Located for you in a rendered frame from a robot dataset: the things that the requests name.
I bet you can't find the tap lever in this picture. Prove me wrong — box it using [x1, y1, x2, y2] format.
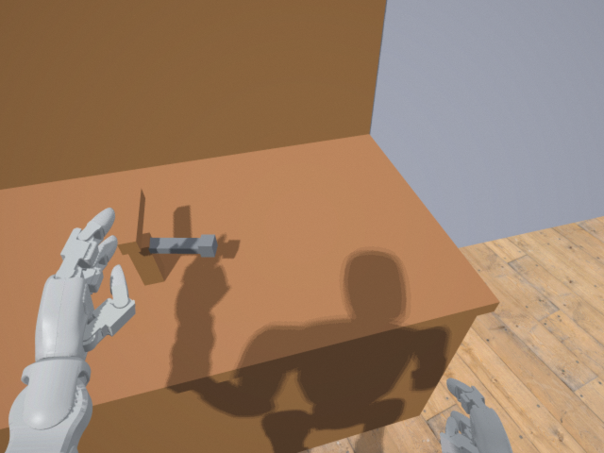
[148, 234, 218, 258]

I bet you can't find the robot right hand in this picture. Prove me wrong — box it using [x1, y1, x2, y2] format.
[440, 378, 512, 453]

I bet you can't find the left robot forearm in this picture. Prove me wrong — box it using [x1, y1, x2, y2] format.
[5, 357, 92, 453]

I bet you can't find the counter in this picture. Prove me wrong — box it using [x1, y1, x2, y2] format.
[0, 0, 500, 453]

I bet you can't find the robot left hand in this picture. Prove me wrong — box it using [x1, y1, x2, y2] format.
[35, 208, 136, 361]

